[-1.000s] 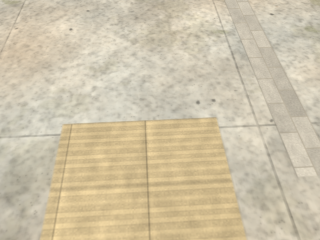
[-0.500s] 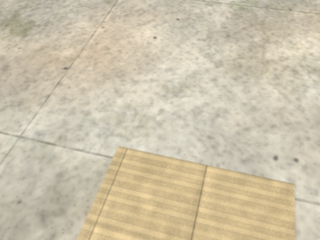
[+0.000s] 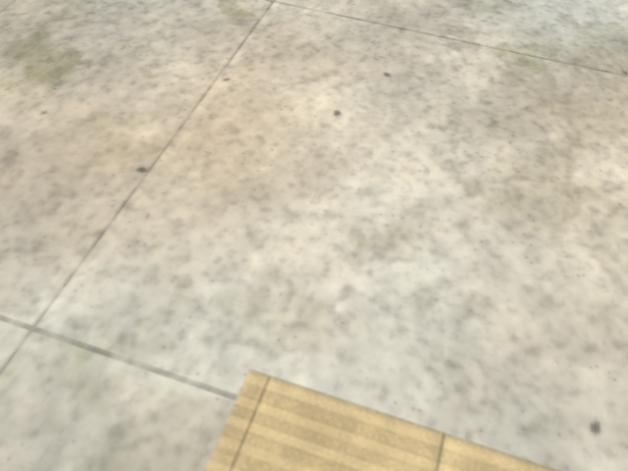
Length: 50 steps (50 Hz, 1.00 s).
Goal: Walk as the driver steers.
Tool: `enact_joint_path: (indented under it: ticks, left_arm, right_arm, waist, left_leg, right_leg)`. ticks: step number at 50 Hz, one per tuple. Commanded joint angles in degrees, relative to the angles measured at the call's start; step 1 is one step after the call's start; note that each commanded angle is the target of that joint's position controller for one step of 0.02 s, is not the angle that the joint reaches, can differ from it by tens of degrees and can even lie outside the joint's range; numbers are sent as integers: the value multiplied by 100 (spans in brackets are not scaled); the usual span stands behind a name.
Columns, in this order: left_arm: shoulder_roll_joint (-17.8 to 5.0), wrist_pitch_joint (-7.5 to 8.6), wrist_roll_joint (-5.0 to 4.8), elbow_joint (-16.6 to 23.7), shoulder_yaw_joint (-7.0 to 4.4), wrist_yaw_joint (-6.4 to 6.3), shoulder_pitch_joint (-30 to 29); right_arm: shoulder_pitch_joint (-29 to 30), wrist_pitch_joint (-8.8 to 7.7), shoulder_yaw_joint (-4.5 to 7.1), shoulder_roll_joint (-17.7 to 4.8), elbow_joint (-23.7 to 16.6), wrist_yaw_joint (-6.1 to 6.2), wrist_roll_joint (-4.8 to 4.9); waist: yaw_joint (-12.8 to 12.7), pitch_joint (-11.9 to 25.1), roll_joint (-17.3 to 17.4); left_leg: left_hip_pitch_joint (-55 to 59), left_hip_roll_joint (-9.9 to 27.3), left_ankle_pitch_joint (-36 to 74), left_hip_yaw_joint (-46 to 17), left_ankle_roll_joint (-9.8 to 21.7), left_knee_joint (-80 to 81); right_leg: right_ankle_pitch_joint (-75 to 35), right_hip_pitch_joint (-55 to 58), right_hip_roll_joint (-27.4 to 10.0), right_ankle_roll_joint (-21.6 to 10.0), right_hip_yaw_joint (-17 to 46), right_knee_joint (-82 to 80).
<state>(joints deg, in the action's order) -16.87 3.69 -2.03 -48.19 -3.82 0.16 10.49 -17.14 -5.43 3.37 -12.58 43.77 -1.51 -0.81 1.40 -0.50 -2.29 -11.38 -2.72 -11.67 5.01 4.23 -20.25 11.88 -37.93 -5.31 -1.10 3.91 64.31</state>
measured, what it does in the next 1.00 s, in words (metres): walks ahead, turning right: right foot, then left foot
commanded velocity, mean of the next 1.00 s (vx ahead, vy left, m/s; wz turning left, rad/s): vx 0.50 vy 0.00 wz -0.49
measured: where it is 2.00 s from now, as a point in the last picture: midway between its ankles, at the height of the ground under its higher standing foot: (455, 322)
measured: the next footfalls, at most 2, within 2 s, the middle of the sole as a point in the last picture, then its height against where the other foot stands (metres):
right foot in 0.32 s outside the picture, level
left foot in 0.80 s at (327, 393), level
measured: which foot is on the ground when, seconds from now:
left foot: down 0.00-0.34, up 0.36-0.78, down 0.80-1.00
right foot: up 0.00-0.30, down 0.32-0.80, up 0.82-1.00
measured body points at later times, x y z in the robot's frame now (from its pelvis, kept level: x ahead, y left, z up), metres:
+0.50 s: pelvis +0.28 -0.07 -0.01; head +0.31 -0.08 +0.44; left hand +0.46 +0.16 -0.12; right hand +0.35 -0.37 -0.11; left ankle +0.29 +0.10 -0.65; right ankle +0.30 -0.13 -0.74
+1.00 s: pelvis +0.54 -0.10 +0.00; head +0.57 -0.10 +0.45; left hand +0.81 +0.05 -0.11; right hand +0.48 -0.38 -0.10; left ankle +0.61 -0.02 -0.74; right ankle +0.46 -0.22 -0.66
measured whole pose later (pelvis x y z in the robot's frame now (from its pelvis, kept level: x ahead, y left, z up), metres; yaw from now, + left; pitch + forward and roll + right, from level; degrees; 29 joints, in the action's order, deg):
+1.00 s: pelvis +0.54 -0.10 +0.00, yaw -33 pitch +2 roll +1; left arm -17.4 1.8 -1.1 -37.8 -3.6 0.1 13.9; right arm -15.9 -5.6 3.2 -14.4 42.3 -0.7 -0.5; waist 1.9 -0.4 -2.9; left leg -14.3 -1.7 -11.0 1.5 1.9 -23.6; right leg 19.1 -32.8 -1.4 -0.4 4.1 65.3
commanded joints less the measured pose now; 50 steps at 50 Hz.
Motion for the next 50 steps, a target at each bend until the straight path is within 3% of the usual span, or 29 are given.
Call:
enact_joint_path:
  ticks: [1,5,9,11,14,15,16,17,18,19,20,21,22,23,25,28,31,35,37,39,40,41,42,43,44,45,46,48,50]
  left_arm:
    - [-121,-25,23,334,-48,43,-36]
    - [-42,4,83,595,-12,118,-582]
    - [46,-9,72,996,72,298,-1252]
    - [33,6,83,1236,74,398,-1498]
    - [-210,-32,97,1267,-41,442,-941]
    - [-398,-45,85,1172,-139,423,-331]
    - [-727,-84,84,945,-314,347,632]
    - [-1224,-134,87,784,-425,204,1311]
    - [-1535,-33,128,1019,-443,221,1031]
    - [-1111,-26,130,1015,-356,209,1157]
    - [-849,6,112,1046,-286,190,881]
    - [-711,30,79,1114,-233,196,507]
    - [-521,43,81,1200,-178,180,216]
    - [-456,49,140,1279,-144,156,111]
    - [-528,71,132,1268,-163,109,112]
    - [-755,41,113,1186,-222,-9,355]
    - [-775,-41,56,1105,-224,-68,623]
    - [-795,-115,22,1029,-226,-77,934]
    - [-778,-139,39,1043,-227,-91,900]
    - [-628,-145,64,1133,-190,-92,697]
    - [-317,-108,111,1235,-84,-68,627]
    - [21,-62,59,1382,21,-86,1156]
    - [-337,-36,-27,1407,7,-87,1461]
    - [-733,-70,-36,1314,-97,-81,1176]
    - [-765,-102,48,1367,-113,-72,719]
    - [-650,-94,115,1449,-107,-60,452]
    - [-561,-91,117,1484,-116,-37,360]
    - [-344,-107,80,1436,-68,4,465]
    - [-231,-105,122,1470,-16,12,302]
  right_arm:
    - [98,-156,159,-659,-234,125,-19]
    - [75,-132,156,-814,-61,218,72]
    - [-318,-15,197,-936,182,243,76]
    - [-424,65,222,-1032,243,271,110]
    - [-214,232,282,-1316,147,374,124]
    - [-123,283,308,-1423,122,405,127]
    - [90,300,294,-1464,55,409,184]
    - [-57,209,151,-1011,-112,375,-4]
    - [-646,-38,-43,-488,-379,250,1]
    - [108,-238,73,-1001,-463,153,148]
    - [492,-310,74,-1051,-653,127,280]
    - [573,-319,66,-976,-635,171,197]
    - [560,-269,117,-1046,-623,215,79]
    - [463,-186,141,-1046,-634,214,44]
    - [408,-60,123,-921,-665,238,-5]
    - [946,4,38,-718,-835,267,-43]
    - [1597,-32,-34,-580,-956,215,4]
    - [2038,-126,23,-787,-1092,97,117]
    - [1911,-182,105,-952,-1087,54,138]
    - [1174,-237,223,-1102,-921,80,117]
    - [420,-265,312,-1349,-854,124,10]
    - [-284,-223,417,-1818,-761,161,-124]
    - [-456,-175,405,-1647,-650,113,7]
    - [-189,-144,278,-1156,-732,124,75]
    - [-9,-90,205,-950,-733,131,64]
    - [178,-59,157,-868,-686,113,30]
    - [280,-63,110,-774,-641,103,6]
    - [327,-95,91,-740,-531,81,19]
    - [260,-122,128,-893,-400,79,65]
  waist:
    - [-125,147,498]
    - [46,-78,520]
    - [283,-405,456]
    - [296,-388,448]
    - [-107,98,916]
    - [-452,400,954]
    - [-993,850,746]
    - [-984,1317,-366]
    - [-387,2208,-1149]
    - [-844,2130,-287]
    - [-730,1333,-50]
    - [-413,793,488]
    - [-221,562,475]
    - [-57,463,294]
    - [39,365,148]
    - [-110,223,47]
    - [-410,255,-204]
    - [-583,273,-354]
    - [-454,268,-493]
    - [-14,482,-580]
    - [339,1092,-256]
    - [279,1812,1116]
    - [201,1911,2082]
    - [308,1153,1330]
    - [323,632,849]
    - [216,278,655]
    - [93,77,730]
    - [-63,30,895]
    - [-87,32,852]
  left_leg:
    - [644,1622,2519,-800,662,944]
    - [617,1453,2423,-97,383,1171]
    - [1379,1699,2609,182,343,1001]
    - [1700,1797,3337,306,289,712]
    - [1992,1834,6046,511,170,-489]
    - [1820,1789,6490,557,107,-1355]
    - [1057,1530,5970,659,-42,-2669]
    - [-803,987,1760,555,-282,-4639]
    - [-2851,-156,-2257,-506,-548,-6365]
    - [-3359,199,-1909,-1309,-429,-6471]
    - [-3530,420,-1399,-1204,-342,-6056]
    - [-3308,666,-1085,-1117,-367,-5543]
    - [-2974,819,-886,-1078,-441,-5103]
    - [-2648,902,-759,-1084,-502,-4922]
    - [-2484,932,-634,-952,-679,-4462]
    - [-2451,796,163,-771,-890,-3390]
    - [-2030,489,1197,-723,-901,-2027]
    - [-1729,234,1266,-882,-801,-1100]
    - [-1478,193,862,-969,-641,-822]
    - [-405,237,822,-867,-360,-440]
    - [908,952,728,-1453,1,-582]
    - [2839,2265,76,-3554,808,-320]
    - [3047,2884,-1300,-5288,1220,122]
    - [2410,2608,-1800,-4662,1028,278]
    - [1716,2269,-1471,-3733,791,301]
    - [1081,1980,-930,-3171,704,443]
    - [663,1776,-434,-2755,673,585]
    - [247,1564,149,-2218,706,809]
    - [241,1561,704,-1883,827,954]
  right_leg:
    - [-790,-611,-68,92,383,-619]
    - [-1943,-274,106,62,5,-1969]
    - [-1755,-580,132,-98,-289,-2648]
    - [-1328,-478,277,-260,-571,-2866]
    - [-270,425,772,-512,-1091,-2796]
    - [-173,1229,956,-666,-1154,-2938]
    - [-643,2777,1054,-911,-956,-3430]
    - [-1594,4698,-92,-1329,773,-3348]
    - [-685,6219,-1482,-2600,4216,-4087]
    - [-313,6070,-1278,-2276,3924,-4505]
    - [-426,5293,-1071,-2026,3068,-4592]
    - [-889,4351,-809,-1825,2485,-4692]
    - [-1341,3688,-616,-1743,2090,-4797]
    - [-1531,3215,-475,-1724,1908,-4942]
    - [-1937,2696,-328,-1726,1629,-5061]
    - [-2173,2238,-45,-1548,1177,-5031]
    - [-1615,2160,230,-1245,1028,-4812]
    - [-889,2625,19,-1131,1664,-4416]
    - [-718,2895,-116,-1046,2068,-4102]
    - [-964,2747,98,-815,2072,-3460]
    - [-710,2207,379,-593,1708,-2237]
    - [1142,435,1186,-172,816,-379]
    - [2256,-665,935,-48,649,728]
    - [1751,-932,644,36,725,1173]
    - [1305,-847,471,69,508,1185]
    - [1013,-715,360,63,435,929]
    - [819,-522,227,52,432,662]
    - [683,-162,156,62,273,264]
    - [470,-192,98,116,140,-282]
Over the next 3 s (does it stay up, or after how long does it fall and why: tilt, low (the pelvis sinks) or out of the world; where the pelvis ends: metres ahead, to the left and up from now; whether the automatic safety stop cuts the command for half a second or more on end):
stays up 0.92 -0.39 0.00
